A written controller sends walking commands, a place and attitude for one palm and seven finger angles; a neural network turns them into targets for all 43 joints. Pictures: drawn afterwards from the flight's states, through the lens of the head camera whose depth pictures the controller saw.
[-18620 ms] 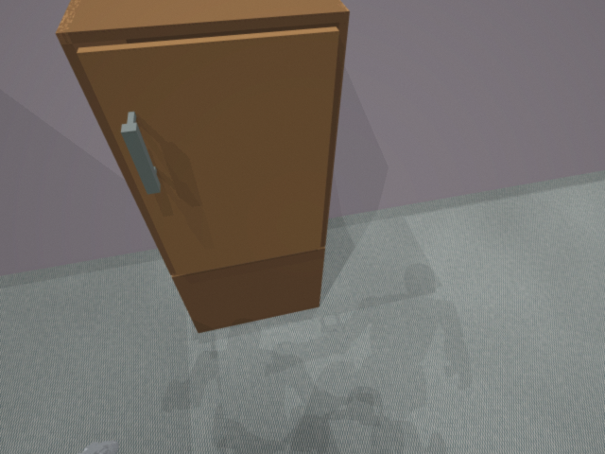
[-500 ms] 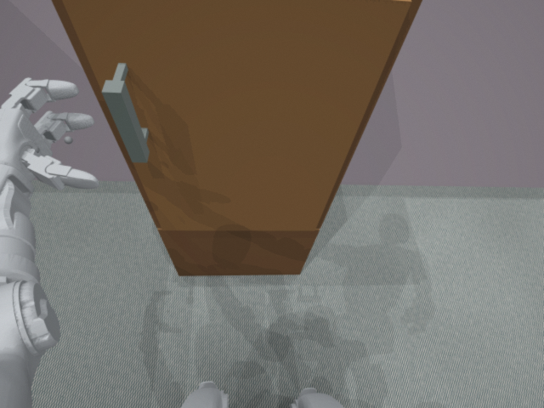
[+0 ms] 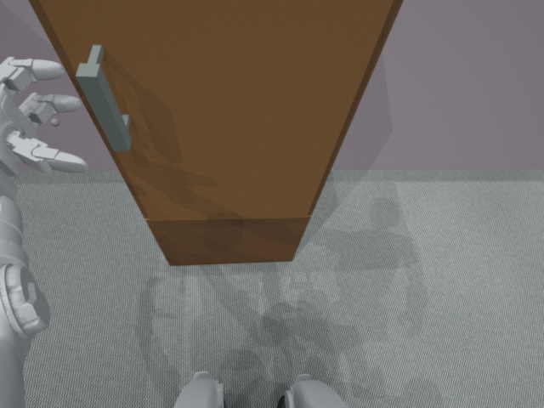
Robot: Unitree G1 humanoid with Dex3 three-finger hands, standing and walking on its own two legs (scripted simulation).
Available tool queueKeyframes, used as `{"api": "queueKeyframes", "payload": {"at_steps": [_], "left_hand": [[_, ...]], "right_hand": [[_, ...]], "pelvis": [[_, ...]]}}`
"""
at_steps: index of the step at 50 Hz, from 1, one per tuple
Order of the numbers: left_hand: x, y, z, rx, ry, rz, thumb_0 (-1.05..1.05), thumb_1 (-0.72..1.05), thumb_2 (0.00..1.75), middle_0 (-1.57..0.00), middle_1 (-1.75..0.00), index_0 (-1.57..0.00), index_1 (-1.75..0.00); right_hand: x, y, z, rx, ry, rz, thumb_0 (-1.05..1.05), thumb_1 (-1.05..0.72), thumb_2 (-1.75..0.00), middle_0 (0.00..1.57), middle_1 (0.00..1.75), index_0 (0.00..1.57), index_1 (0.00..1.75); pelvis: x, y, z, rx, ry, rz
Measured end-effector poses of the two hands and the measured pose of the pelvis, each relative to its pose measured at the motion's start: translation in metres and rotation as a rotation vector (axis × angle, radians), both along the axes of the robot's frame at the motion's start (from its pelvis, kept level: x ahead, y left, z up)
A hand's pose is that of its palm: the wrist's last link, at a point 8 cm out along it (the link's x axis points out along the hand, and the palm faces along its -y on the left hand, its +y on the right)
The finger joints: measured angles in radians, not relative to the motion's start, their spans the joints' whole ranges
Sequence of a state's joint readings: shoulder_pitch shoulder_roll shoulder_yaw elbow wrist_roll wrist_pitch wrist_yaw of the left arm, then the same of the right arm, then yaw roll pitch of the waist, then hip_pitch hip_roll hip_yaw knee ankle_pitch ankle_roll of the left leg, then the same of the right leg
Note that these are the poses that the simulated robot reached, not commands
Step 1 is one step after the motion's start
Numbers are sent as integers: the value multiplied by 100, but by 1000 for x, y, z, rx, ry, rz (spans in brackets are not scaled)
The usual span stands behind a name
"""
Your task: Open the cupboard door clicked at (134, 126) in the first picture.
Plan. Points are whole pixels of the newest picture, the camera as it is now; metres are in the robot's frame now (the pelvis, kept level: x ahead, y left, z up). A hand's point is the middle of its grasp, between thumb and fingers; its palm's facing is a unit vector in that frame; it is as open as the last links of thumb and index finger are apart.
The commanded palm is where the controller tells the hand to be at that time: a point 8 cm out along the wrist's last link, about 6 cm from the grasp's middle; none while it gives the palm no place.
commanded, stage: slide the fingers in behind the handle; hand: left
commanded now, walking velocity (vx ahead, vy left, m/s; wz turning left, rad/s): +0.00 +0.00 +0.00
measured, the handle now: (110, 101) +0.52 +0.20 +0.11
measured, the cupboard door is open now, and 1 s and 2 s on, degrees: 0 0 0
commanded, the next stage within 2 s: close the thumb around the handle in 1.42 s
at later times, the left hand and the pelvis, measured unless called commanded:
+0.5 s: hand (81, 128) +0.47 +0.23 +0.11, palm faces +0.00 -1.00 +0.01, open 14.0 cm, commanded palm +0.45 +0.28 +0.11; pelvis +0.01 +0.00 +0.01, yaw +1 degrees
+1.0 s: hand (106, 127) +0.47 +0.20 +0.11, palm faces +0.01 -1.00 +0.00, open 14.0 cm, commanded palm +0.45 +0.25 +0.11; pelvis +0.00 -0.01 +0.00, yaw +0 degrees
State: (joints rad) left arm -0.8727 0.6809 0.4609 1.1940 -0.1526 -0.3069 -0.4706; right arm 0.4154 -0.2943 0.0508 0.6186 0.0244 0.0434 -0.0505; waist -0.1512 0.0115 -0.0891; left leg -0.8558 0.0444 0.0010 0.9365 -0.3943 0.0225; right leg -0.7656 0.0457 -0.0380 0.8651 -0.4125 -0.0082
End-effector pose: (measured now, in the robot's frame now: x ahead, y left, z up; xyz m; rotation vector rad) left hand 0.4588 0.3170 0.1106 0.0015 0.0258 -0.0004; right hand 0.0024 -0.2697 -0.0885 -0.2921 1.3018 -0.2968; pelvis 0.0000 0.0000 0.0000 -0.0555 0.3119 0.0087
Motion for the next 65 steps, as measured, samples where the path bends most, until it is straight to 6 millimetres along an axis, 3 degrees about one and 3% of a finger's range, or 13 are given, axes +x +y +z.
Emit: {"api": "queueKeyframes", "payload": {"at_steps": [9,29,50,65], "left_hand": [[6,-13,-3,-5,-5,-2,-2,-50,30,-30,-120,-30,-120],[-6,-37,-5,-10,3,15,-2,-50,30,-30,-120,-30,-120],[-7,-64,-1,-6,-16,6,-2,-50,30,-30,-120,-30,-121],[-4,-67,-3,9,-3,12,-2,-50,30,-30,-120,-32,-122]], "right_hand": [[2,5,1,14,-7,-20,0,-90,-90,21,30,21,30],[56,13,-2,55,-143,60,0,-90,-90,21,30,21,30],[21,2,-6,63,-88,12,0,-90,-90,21,30,21,30],[24,1,-6,57,-110,11,0,-90,-90,21,30,21,30]], "pelvis": [[6,3,2,1,-1,-9],[8,2,5,9,-35,10],[3,-7,5,17,-47,3],[0,-8,4,19,-42,1]]}}
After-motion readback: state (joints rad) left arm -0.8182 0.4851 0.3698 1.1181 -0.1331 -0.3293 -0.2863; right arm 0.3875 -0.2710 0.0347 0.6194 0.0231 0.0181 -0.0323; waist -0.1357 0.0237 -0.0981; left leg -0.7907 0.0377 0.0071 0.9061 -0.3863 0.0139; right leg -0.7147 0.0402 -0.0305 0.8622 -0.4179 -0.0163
